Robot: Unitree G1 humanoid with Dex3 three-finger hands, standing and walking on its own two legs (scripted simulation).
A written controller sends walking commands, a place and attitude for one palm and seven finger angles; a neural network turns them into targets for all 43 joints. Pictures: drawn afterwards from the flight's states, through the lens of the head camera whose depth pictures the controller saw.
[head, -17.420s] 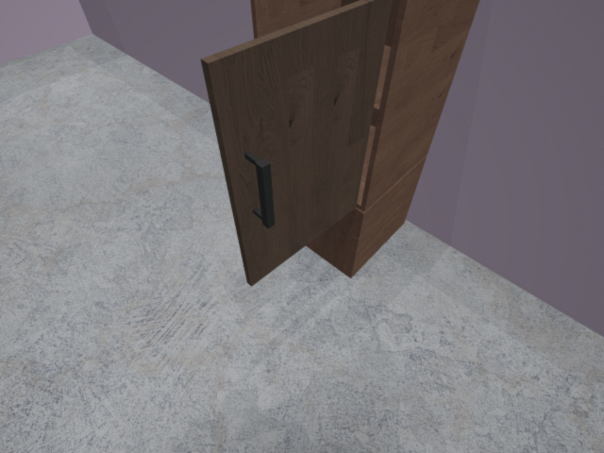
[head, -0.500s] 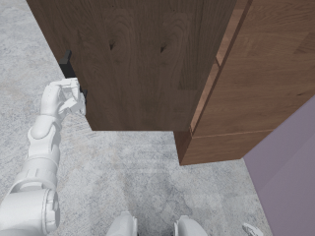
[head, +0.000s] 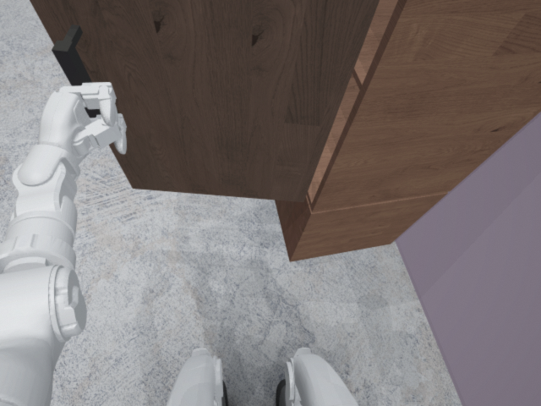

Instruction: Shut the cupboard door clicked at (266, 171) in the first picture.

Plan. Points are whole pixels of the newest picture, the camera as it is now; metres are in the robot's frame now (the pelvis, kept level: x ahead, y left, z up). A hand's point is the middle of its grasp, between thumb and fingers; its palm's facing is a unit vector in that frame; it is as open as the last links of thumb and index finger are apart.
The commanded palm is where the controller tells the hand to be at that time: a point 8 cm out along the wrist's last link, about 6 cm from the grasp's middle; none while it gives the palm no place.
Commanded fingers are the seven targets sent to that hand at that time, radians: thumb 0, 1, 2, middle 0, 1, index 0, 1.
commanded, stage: push the door shut along its arc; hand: left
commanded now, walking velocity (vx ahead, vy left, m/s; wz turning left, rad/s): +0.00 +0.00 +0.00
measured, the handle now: (92, 87) +0.57 +0.23 +0.08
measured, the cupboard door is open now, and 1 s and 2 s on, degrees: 76 64 59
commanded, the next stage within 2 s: pull the fist back off the door in 1.02 s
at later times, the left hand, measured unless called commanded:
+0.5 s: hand (145, 97) +0.54 +0.15 +0.09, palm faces -0.30 -0.95 -0.02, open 3.1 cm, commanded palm +0.56 +0.18 +0.09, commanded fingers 0.00 0.90 0.90 -1.30 -1.50 -1.30 -1.50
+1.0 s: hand (167, 75) +0.59 +0.12 +0.09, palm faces -0.35 -0.94 -0.02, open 2.9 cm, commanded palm +0.61 +0.14 +0.09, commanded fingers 0.00 0.90 0.90 -1.30 -1.50 -1.30 -1.50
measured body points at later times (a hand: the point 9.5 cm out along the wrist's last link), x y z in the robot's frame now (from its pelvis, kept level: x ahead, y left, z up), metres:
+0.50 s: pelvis +0.00 +0.01 -0.01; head +0.15 +0.04 +0.41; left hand +0.55 +0.21 +0.09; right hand +0.00 -0.26 -0.11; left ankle +0.05 +0.10 -0.64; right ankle +0.02 -0.11 -0.64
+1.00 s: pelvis +0.00 +0.00 -0.03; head +0.19 +0.03 +0.38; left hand +0.60 +0.18 +0.09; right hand -0.05 -0.26 -0.12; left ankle +0.05 +0.10 -0.64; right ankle +0.02 -0.11 -0.64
